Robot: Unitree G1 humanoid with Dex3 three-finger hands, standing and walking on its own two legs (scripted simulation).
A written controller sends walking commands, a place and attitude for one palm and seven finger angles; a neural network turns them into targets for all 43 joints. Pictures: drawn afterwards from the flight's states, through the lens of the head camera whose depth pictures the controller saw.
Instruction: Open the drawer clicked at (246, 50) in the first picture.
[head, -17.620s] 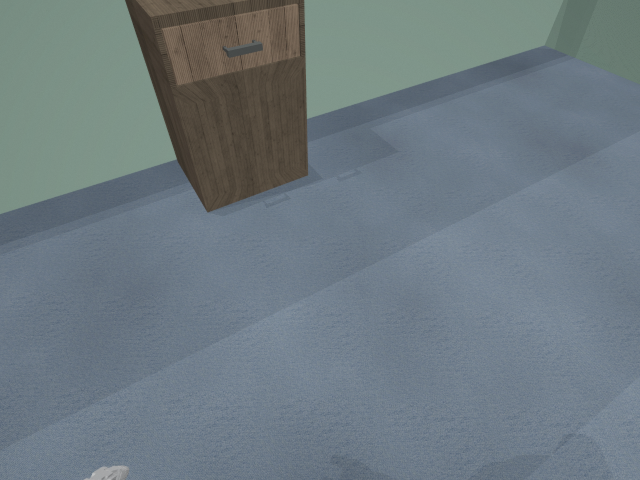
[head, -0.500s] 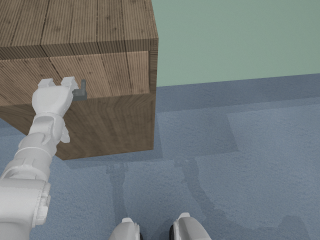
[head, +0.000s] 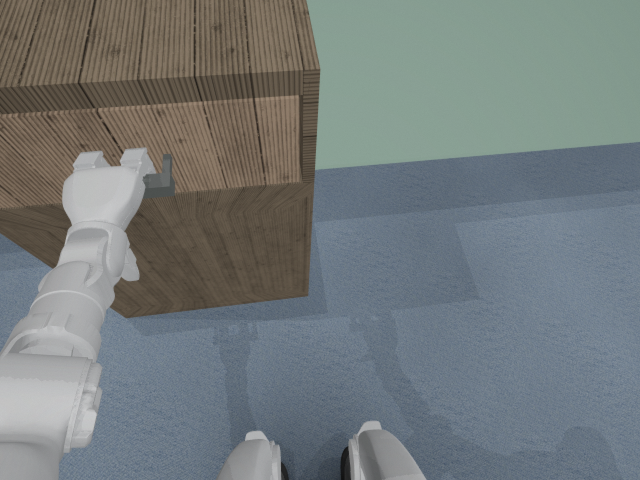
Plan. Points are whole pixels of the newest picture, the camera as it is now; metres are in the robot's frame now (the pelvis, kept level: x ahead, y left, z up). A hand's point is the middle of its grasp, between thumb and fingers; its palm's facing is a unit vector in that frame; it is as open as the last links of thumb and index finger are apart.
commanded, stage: lower the fingers behind the handle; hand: left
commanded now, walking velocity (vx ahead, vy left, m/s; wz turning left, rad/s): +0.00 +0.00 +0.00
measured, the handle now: (124, 176) +0.51 +0.25 +0.00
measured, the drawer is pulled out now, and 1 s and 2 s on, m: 0.00 0.00 0.11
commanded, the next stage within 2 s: close the thumb around the handle in 0.02 s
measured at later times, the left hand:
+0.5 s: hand (126, 217) +0.46 +0.25 -0.02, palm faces -0.06 -0.02 -1.00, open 9.8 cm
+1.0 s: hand (126, 217) +0.46 +0.25 -0.02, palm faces -0.07 -0.02 -1.00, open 5.7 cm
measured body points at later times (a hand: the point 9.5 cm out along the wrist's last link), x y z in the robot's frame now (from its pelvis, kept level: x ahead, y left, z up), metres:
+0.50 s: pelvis +0.00 +0.00 +0.00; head +0.13 +0.00 +0.44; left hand +0.46 +0.25 +0.03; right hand +0.03 -0.28 -0.13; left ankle -0.01 +0.08 -0.66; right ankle +0.02 -0.12 -0.66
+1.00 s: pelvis +0.00 +0.00 +0.00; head +0.13 +0.00 +0.44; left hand +0.46 +0.25 +0.03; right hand +0.02 -0.28 -0.13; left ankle -0.01 +0.08 -0.66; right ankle +0.02 -0.12 -0.66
